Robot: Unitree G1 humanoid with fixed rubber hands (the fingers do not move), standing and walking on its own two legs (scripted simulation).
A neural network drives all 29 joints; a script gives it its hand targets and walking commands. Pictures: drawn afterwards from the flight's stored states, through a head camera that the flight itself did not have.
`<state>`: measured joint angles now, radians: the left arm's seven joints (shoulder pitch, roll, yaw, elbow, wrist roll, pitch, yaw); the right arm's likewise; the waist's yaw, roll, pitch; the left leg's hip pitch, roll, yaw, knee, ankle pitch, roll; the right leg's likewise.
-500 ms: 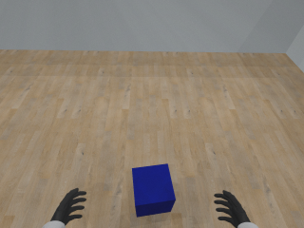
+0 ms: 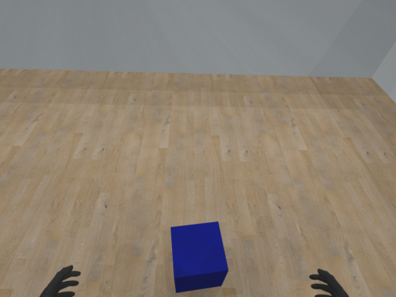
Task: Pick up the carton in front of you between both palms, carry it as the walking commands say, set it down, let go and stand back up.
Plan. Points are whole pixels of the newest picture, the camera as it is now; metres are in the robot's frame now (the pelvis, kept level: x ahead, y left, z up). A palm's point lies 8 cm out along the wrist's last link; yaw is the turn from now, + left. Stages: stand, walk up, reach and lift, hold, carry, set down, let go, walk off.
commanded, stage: stand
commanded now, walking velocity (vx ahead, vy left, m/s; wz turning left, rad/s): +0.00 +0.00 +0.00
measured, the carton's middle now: (196, 257) +0.41 -0.03 -0.64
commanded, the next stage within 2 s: none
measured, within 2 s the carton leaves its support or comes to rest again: neither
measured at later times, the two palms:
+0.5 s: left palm out of the picture +0.12 +0.30 -0.09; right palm out of the picture +0.11 -0.29 -0.08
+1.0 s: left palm out of the picture +0.07 +0.30 -0.09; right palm out of the picture +0.08 -0.30 -0.09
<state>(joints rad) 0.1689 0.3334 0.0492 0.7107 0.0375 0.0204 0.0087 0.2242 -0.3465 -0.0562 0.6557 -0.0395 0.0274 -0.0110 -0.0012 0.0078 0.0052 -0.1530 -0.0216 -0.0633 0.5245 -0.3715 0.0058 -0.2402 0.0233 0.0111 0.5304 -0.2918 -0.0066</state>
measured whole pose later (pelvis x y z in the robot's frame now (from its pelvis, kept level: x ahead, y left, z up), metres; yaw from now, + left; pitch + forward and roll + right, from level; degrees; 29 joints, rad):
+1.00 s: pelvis -0.02 +0.00 +0.01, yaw +0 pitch -2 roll +0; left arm 0.13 0.37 0.02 0.99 0.02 -0.01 0.01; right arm 0.18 -0.37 -0.01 0.91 -0.02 -0.01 -0.02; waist 0.01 0.00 0.02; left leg -0.08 -0.02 -0.07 0.38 -0.27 0.01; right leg -0.16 0.02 0.01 0.39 -0.19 -0.01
